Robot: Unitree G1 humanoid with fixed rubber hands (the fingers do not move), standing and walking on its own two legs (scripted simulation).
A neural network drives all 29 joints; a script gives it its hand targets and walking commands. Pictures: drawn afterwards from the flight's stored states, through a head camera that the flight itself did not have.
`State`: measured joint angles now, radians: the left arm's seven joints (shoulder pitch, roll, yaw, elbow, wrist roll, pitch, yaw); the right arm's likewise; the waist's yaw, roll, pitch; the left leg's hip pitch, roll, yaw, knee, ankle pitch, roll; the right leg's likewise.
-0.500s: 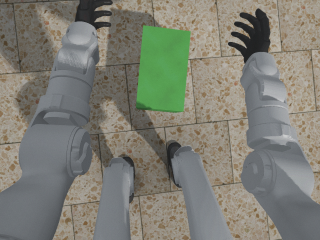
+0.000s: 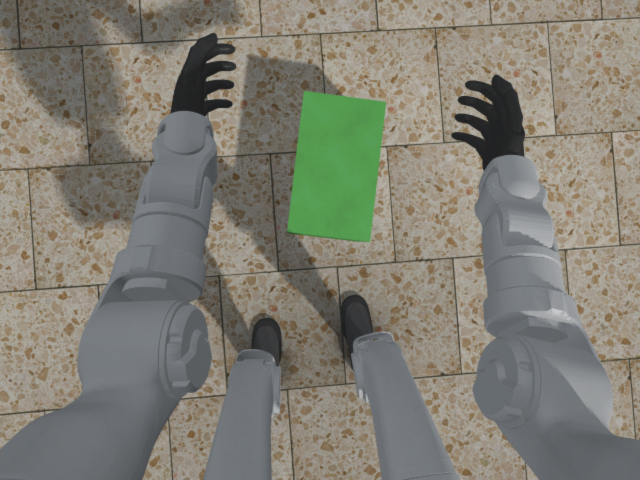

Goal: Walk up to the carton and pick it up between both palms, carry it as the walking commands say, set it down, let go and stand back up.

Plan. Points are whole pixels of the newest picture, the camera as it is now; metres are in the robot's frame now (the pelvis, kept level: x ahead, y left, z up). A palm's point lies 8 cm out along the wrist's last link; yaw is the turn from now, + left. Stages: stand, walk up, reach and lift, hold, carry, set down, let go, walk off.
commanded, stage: let go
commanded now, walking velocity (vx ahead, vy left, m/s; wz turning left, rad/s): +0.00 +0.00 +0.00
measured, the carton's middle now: (333, 173) +0.51 -0.09 -0.59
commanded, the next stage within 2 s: stand in 1.22 s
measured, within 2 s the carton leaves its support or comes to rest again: neither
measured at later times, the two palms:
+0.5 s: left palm (77, 289) +0.34 +0.18 -0.01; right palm (601, 323) +0.27 -0.24 -0.01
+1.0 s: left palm out of the picture +0.24 +0.25 +0.03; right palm (603, 377) +0.24 -0.21 +0.03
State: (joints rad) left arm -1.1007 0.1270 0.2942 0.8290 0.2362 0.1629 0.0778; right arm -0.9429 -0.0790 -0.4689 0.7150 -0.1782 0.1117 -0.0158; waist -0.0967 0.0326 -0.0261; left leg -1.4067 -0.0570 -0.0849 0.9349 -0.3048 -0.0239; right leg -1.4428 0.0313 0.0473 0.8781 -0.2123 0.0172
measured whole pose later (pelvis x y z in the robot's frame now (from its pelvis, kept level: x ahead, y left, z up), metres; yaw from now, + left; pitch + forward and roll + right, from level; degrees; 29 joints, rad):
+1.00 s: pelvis +0.08 +0.02 +0.09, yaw -1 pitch -2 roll -1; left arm 0.22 0.21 0.04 0.45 0.00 0.09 -0.06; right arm 0.22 -0.21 -0.03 0.43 -0.01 0.12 0.06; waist 0.01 0.01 0.07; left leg -0.08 -0.03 -0.07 0.42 -0.30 0.02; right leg -0.14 0.02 0.07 0.40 -0.23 0.02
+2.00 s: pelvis +0.09 -0.01 +0.09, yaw +1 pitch -1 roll +0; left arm 0.15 0.33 0.04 0.88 0.03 0.01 0.02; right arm 0.18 -0.37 -0.01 0.83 -0.03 0.00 -0.03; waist 0.01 0.03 0.02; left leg -0.10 0.00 -0.09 0.43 -0.31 -0.02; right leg -0.16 0.04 0.02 0.45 -0.27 -0.02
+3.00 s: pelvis +0.06 -0.01 +0.10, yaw -1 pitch -2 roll +0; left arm 0.11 0.38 0.01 1.03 0.02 -0.01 0.01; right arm 0.15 -0.39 0.00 0.99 -0.02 -0.01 -0.02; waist 0.01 0.02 0.03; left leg -0.07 -0.01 -0.07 0.35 -0.24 -0.01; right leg -0.14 0.02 0.05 0.38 -0.19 -0.01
